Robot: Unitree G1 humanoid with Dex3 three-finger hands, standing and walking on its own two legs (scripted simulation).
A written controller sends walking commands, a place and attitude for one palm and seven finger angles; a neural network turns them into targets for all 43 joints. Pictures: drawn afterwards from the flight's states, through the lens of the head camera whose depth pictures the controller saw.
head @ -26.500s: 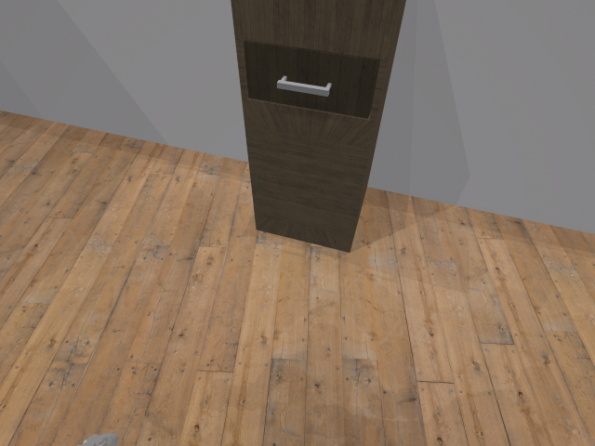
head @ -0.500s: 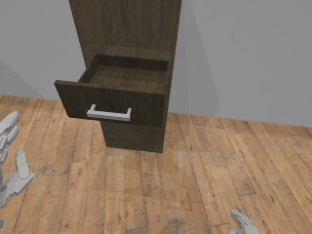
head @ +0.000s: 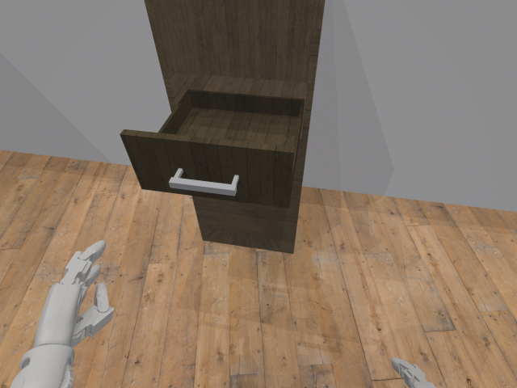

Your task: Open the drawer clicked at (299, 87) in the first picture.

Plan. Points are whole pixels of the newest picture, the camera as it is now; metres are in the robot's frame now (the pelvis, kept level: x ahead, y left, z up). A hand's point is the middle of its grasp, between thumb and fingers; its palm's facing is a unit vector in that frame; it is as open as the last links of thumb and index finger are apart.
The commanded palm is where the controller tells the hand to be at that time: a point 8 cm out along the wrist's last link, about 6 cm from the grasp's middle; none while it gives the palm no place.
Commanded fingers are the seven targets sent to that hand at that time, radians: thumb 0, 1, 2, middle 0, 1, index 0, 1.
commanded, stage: let the arm hang, fingers relaxed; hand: left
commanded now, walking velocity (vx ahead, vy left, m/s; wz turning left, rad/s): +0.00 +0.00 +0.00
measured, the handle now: (205, 181) +0.55 +0.15 -0.02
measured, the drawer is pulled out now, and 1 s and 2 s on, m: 0.30 0.30 0.30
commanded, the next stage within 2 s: look to check the result in 1.00 s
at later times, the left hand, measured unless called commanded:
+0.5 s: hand out of the picture -0.04 +0.18 -0.16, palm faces +0.00 -0.97 -0.24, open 7.3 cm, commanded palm none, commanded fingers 0.00 0.90 0.90 -0.20 -0.30 -0.20 -0.30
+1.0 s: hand out of the picture +0.00 +0.16 -0.16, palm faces +0.00 -0.98 -0.20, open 7.3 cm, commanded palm none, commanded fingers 0.00 0.90 0.90 -0.20 -0.30 -0.20 -0.30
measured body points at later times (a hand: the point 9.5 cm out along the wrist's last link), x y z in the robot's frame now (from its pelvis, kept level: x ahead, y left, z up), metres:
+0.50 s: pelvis -0.01 -0.02 +0.01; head +0.02 -0.02 +0.46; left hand -0.04 +0.23 -0.14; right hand -0.03 -0.24 -0.15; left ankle +0.00 +0.11 -0.73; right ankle +0.01 -0.11 -0.73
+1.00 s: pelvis -0.01 -0.01 +0.01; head +0.00 -0.02 +0.46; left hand +0.01 +0.21 -0.14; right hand -0.05 -0.21 -0.15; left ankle +0.00 +0.11 -0.73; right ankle +0.01 -0.11 -0.73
